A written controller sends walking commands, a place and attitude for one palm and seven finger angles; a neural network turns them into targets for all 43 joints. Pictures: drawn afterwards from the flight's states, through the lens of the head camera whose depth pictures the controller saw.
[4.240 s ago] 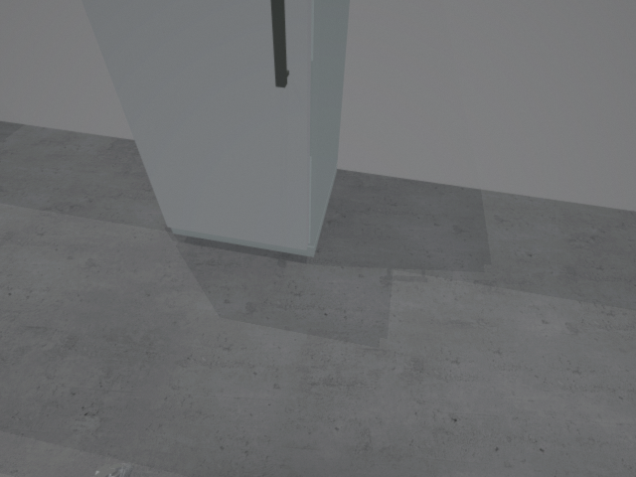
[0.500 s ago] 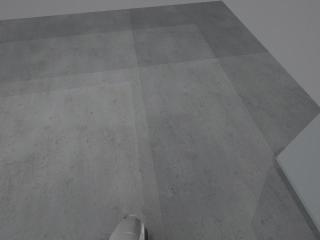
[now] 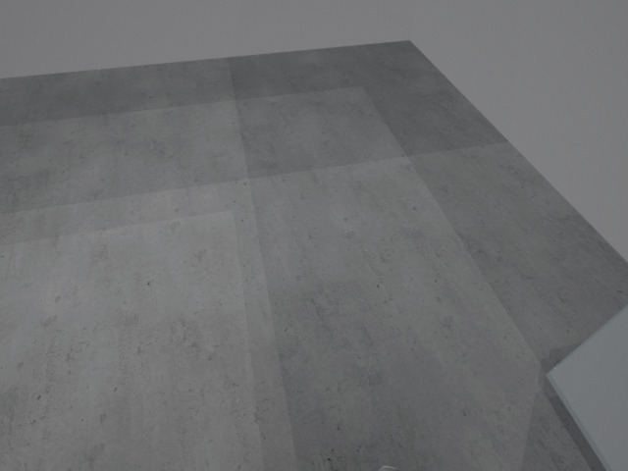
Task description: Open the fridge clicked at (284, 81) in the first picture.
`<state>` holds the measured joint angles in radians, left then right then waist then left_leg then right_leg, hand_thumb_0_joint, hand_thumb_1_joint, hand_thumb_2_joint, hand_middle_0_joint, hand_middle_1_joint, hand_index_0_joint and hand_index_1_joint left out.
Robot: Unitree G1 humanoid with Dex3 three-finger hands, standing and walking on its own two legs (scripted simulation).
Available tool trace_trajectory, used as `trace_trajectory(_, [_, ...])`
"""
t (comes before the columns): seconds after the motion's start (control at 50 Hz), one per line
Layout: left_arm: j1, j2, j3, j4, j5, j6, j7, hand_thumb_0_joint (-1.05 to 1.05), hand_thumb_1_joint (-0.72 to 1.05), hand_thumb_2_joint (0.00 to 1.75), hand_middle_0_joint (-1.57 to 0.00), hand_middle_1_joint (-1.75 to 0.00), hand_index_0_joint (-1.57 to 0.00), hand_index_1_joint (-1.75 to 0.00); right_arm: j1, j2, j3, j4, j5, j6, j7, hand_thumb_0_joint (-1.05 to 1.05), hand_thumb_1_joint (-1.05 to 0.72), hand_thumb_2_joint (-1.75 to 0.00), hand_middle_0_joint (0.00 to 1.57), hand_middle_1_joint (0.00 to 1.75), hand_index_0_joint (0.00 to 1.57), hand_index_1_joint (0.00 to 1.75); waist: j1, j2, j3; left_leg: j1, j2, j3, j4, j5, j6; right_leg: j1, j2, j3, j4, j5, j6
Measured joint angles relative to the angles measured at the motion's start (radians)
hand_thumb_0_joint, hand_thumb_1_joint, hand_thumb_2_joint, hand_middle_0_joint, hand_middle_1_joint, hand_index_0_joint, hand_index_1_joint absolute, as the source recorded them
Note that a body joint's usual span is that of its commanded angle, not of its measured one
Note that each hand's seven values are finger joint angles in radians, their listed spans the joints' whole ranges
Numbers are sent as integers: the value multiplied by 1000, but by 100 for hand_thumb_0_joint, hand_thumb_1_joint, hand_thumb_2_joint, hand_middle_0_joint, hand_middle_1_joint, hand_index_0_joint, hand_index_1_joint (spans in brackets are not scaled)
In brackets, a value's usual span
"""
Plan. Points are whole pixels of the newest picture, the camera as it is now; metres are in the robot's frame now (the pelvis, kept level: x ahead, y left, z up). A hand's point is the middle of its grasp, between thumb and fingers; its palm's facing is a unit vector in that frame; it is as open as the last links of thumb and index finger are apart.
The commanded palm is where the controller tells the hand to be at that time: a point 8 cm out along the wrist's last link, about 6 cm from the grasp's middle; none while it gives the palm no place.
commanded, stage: turn to face it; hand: right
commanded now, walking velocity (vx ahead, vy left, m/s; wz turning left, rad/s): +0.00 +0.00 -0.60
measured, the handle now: out of the picture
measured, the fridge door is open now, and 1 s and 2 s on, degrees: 0 0 0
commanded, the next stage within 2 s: none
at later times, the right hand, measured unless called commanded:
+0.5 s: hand out of the picture +0.11 -0.22 -0.15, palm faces +0.28 +0.93 -0.25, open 7.4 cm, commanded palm none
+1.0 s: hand out of the picture -0.06 -0.17 -0.17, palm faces +0.60 +0.76 -0.25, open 7.4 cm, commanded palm none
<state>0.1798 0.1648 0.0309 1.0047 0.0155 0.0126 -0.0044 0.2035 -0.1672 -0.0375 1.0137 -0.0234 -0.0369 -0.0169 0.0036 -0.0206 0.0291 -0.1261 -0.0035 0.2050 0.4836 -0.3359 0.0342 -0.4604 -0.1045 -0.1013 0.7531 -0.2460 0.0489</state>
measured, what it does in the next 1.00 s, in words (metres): steps on the spot, turning right: right foot, then left foot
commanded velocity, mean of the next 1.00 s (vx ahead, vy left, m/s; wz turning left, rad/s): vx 0.00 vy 0.00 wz -0.60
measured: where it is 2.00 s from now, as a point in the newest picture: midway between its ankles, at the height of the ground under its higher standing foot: outside the picture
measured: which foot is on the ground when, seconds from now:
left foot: down 0.00-0.06, up 0.08-0.56, down 0.58-1.00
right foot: up 0.00-0.02, down 0.04-0.56, up 0.58-0.98, down 1.00-1.00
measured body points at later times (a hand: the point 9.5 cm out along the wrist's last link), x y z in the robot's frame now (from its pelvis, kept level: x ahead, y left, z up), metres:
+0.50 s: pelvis +0.04 +0.01 +0.01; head +0.08 +0.00 +0.45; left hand +0.15 +0.25 -0.14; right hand +0.10 -0.27 -0.13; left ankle +0.08 +0.17 -0.70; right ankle +0.08 -0.10 -0.73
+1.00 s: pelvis +0.03 +0.02 -0.01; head +0.06 -0.01 +0.44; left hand +0.27 +0.18 -0.14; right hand -0.09 -0.21 -0.15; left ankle +0.09 +0.16 -0.73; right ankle -0.05 -0.06 -0.74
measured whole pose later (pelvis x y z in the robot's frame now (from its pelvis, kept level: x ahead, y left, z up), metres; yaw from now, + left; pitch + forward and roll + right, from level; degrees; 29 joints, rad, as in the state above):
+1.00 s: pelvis +0.03 +0.02 -0.01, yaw -36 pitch +1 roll +0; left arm 0.13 0.27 0.07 0.90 0.01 0.06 -0.03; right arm 0.26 -0.24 -0.05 0.91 -0.02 0.03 -0.01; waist -0.02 0.03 0.08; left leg -0.27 0.21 0.25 0.67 -0.37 -0.06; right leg -0.28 -0.03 -0.09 0.60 -0.31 0.03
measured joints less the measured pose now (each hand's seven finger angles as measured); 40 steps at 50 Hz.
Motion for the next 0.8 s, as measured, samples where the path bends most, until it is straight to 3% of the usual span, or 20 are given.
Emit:
trace_trajectory(0.04, [2,0,-1,-9,4,4,-7,0,91,90,-20,-30,-19,-30,16,-3,-3,-8,1,9,-1,1,-92,-90,20,30,20,30,-8,16,5,-4,25,21,71,-59,-20,62,22,-19,-90,48,-20])
trace_trajectory(0.06, [0,-1,1,-16,8,2,-9,0,91,90,-20,-30,-19,-30,21,-7,-7,-10,5,16,-1,1,-92,-90,20,30,20,30,-7,31,8,-29,50,26,142,-89,-32,70,41,-24,-98,23,-63])
trace_trajectory(0.1, [-11,-1,0,-32,9,-2,-8,0,91,90,-20,-30,-19,-30,21,-17,-12,-15,10,37,-3,1,-92,-90,20,30,20,30,-12,50,27,-129,68,-30,381,-197,-64,61,66,-26,-72,-22,-115])
trace_trajectory(0.14, [-13,0,0,-45,7,-4,-1,0,91,90,-20,-30,-20,-30,20,-25,-19,-16,8,55,-4,1,-91,-90,20,30,20,30,-8,49,38,-226,63,-91,574,-211,-81,68,78,-19,-90,-23,-127])
trace_trajectory(0.2, [-4,3,3,-53,6,-2,7,0,91,90,-20,-30,-20,-30,11,-37,-32,-25,5,66,2,1,-91,-90,20,30,20,30,-5,45,45,-314,79,-143,649,-136,-98,95,97,-1,-162,13,-127])
trace_trajectory(0.32, [26,12,13,-53,4,7,4,1,91,90,-20,-30,-20,-30,-13,-58,-49,-62,3,75,4,1,-91,-90,20,30,20,30,6,26,36,-361,100,-198,558,-61,-121,122,121,63,-259,68,-125])
trace_trajectory(0.46, [46,33,36,-58,8,22,-2,1,91,90,-20,-30,-20,-30,-63,-62,-47,-104,8,80,1,1,-91,-90,19,30,20,30,32,1,25,-299,66,-208,393,-88,-124,107,138,154,-264,86,-96])
trace_trajectory(0.52, [51,50,46,-64,8,32,-3,1,91,90,-20,-30,-20,-30,-82,-52,-37,-128,13,72,1,1,-91,-90,20,30,20,30,43,-13,20,-238,37,-204,267,-80,-113,87,151,197,-246,89,-75])
trace_trajectory(0.56, [57,62,55,-71,5,41,-5,1,91,90,-20,-30,-20,-30,-79,-47,-28,-148,15,60,2,1,-91,-90,20,30,20,30,42,-16,9,-165,29,-195,106,-16,-100,64,167,221,-215,82,-56])
trace_trajectory(0.62, [51,90,74,-71,5,58,-6,1,91,90,-20,-30,-20,-30,-66,-24,-9,-158,5,49,-2,1,-91,-90,20,30,20,30,36,-40,8,-145,36,-162,79,19,-44,-20,171,206,22,-125,-26])
trace_trajectory(0.7, [39,112,81,-73,9,68,-18,1,91,90,-20,-30,-19,-30,-32,-6,4,-152,1,49,-2,1,-90,-90,20,30,20,30,38,-34,14,-99,71,-115,39,41,-38,-99,135,131,357,-125,5])
trace_trajectory(0.74, [34,115,79,-76,8,69,-22,1,91,90,-20,-30,-19,-30,-22,-3,7,-146,-1,48,-2,1,-90,-90,20,30,20,30,38,-23,22,-84,89,-92,25,47,-37,-97,109,111,404,-110,21])
trace_trajectory(0.8, [24,115,73,-74,6,76,-25,1,91,90,-20,-30,-19,-30,-6,-4,11,-139,-3,45,0,1,-90,-90,20,30,20,30,29,-4,33,-73,117,-56,20,44,-40,-58,80,94,361,-128,36])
